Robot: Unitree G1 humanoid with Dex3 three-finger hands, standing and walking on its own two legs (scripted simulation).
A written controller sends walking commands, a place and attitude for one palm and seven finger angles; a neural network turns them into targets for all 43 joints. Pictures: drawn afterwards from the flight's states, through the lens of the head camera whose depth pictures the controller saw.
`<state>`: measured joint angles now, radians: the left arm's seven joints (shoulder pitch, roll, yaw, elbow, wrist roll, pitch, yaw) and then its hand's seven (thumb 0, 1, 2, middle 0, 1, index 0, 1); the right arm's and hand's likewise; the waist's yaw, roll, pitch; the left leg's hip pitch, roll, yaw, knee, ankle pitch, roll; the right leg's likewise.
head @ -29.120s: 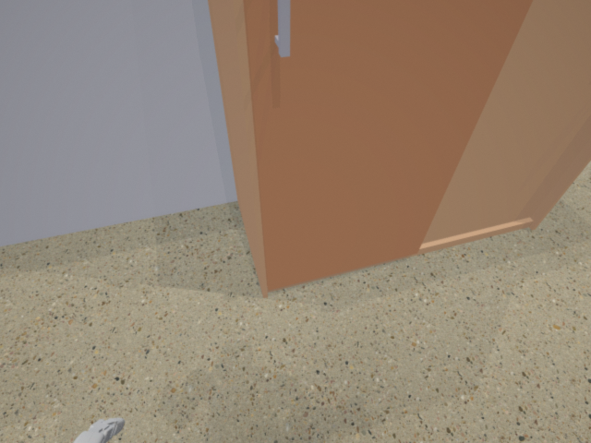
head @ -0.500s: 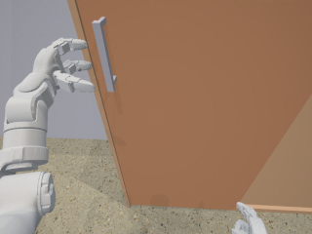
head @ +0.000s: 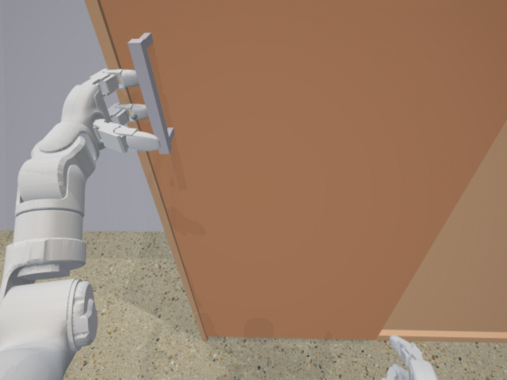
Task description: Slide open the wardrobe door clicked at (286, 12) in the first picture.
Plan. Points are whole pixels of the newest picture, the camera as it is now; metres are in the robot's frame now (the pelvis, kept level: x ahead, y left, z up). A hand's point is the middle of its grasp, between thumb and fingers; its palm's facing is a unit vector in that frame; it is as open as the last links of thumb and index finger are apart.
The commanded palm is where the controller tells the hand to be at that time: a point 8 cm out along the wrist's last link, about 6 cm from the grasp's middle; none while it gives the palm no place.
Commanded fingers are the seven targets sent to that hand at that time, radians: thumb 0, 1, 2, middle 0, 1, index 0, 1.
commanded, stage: feel for the door with the fingertips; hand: left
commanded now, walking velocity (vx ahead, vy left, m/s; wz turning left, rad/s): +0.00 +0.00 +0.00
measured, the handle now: (156, 97) +0.46 +0.18 +0.27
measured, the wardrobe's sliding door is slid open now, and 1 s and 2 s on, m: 0.00 0.00 0.00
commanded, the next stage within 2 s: slide the fingers in behind the handle in 0.44 s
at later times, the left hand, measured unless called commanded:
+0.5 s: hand (133, 109) +0.41 +0.20 +0.27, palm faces +0.05 -1.00 -0.01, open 13.7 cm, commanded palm +0.39 +0.25 +0.27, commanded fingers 0.00 -0.50 0.30 -0.30 -1.20 -0.30 -1.20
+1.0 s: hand (132, 122) +0.39 +0.19 +0.26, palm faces +0.06 -1.00 -0.02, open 13.9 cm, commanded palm +0.37 +0.24 +0.27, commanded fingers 0.00 -0.50 0.30 -0.30 -1.20 -0.30 -1.20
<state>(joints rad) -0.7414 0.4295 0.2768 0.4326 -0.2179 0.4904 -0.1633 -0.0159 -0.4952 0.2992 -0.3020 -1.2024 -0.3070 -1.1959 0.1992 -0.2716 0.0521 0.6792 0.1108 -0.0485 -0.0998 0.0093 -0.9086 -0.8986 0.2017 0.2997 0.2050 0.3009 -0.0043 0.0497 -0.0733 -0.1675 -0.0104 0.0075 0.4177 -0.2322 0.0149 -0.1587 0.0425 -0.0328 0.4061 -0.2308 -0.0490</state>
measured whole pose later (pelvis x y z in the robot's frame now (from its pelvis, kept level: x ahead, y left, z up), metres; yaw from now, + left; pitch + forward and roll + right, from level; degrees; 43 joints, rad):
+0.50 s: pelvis +0.00 +0.00 +0.00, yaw +1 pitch +0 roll +0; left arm -0.85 0.45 0.25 0.57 -0.22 0.45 -0.19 -0.02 -0.49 0.30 -0.33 -1.22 -0.35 -1.23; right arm 0.20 -0.27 0.05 0.70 0.11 -0.05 -0.11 0.01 -0.91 -0.90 0.20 0.30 0.21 0.30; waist 0.00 0.04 -0.06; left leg -0.19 -0.01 -0.01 0.42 -0.23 0.01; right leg -0.17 0.04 -0.05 0.40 -0.23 -0.05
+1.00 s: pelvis +0.00 +0.01 +0.00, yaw +0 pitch -2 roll +0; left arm -0.71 0.38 0.24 0.37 -0.21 0.51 -0.12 -0.02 -0.50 0.30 -0.31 -1.21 -0.31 -1.20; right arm 0.19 -0.26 0.06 0.68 0.11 -0.04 -0.10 0.01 -0.91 -0.90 0.20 0.30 0.20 0.30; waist 0.01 0.04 -0.07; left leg -0.14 -0.02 0.01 0.41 -0.23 0.03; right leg -0.13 0.03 -0.03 0.40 -0.23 -0.04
